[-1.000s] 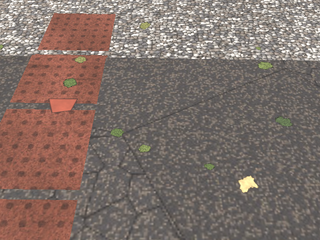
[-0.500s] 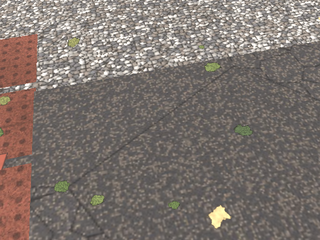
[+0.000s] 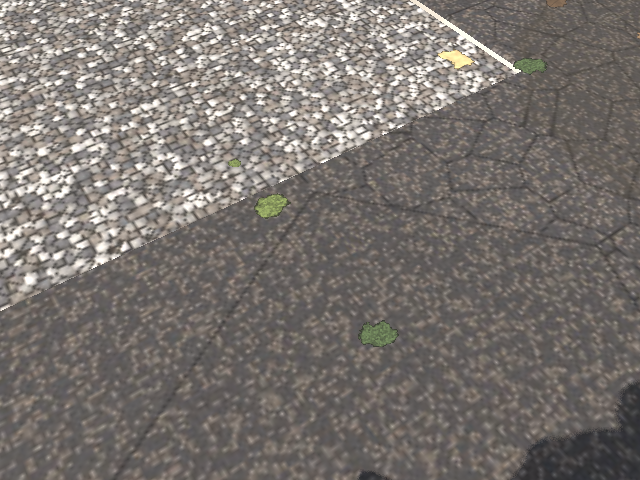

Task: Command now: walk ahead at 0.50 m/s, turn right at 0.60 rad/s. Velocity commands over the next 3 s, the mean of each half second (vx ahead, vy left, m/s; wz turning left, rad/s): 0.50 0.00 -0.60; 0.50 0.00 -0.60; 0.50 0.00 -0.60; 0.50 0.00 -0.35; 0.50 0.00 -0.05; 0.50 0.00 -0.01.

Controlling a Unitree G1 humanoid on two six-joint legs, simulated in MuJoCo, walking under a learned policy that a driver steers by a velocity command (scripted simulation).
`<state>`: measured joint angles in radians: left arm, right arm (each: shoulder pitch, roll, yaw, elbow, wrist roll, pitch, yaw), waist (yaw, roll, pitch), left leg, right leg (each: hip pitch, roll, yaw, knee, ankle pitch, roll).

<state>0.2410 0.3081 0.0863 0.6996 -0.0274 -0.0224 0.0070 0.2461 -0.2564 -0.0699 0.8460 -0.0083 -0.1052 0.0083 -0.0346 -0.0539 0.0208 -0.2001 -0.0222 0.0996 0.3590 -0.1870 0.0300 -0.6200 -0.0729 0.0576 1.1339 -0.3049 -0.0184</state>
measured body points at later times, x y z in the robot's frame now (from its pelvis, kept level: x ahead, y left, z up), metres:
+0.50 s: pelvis +0.26 -0.09 +0.00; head +0.30 -0.11 +0.45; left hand +0.45 +0.15 -0.10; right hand +0.34 -0.40 -0.11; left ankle +0.33 +0.09 -0.66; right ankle +0.27 -0.16 -0.74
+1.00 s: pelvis +0.54 -0.13 +0.00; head +0.56 -0.13 +0.45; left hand +0.82 +0.02 -0.10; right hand +0.44 -0.40 -0.11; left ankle +0.60 -0.04 -0.74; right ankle +0.47 -0.26 -0.66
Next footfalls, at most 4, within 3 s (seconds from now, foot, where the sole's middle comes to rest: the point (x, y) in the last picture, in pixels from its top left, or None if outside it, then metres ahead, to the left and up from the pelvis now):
0.30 right None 0.31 -0.17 -0.78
0.78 left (343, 408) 0.63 -0.06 -0.78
1.30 right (511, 380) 0.69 -0.44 -0.78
1.78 left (520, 264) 1.02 -0.55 -0.78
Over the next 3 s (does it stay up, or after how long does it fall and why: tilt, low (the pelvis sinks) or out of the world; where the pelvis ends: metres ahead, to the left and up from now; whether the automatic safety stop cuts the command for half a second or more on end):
stays up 1.17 -1.04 0.00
